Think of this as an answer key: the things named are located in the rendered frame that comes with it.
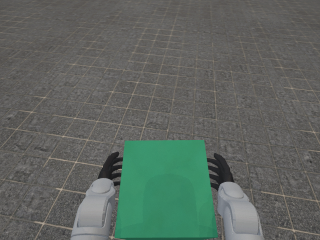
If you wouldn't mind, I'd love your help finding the robot left forearm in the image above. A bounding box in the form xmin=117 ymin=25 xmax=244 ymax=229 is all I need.
xmin=70 ymin=178 xmax=116 ymax=240

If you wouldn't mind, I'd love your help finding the carton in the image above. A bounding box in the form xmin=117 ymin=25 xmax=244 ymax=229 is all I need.
xmin=114 ymin=140 xmax=218 ymax=240

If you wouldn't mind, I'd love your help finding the robot right forearm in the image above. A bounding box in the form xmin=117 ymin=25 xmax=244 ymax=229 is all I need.
xmin=217 ymin=181 xmax=264 ymax=240

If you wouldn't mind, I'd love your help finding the left robot hand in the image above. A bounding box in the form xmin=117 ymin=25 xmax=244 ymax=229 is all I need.
xmin=97 ymin=151 xmax=123 ymax=187

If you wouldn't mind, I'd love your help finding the right robot hand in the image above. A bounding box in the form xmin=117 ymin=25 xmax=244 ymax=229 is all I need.
xmin=207 ymin=153 xmax=235 ymax=191

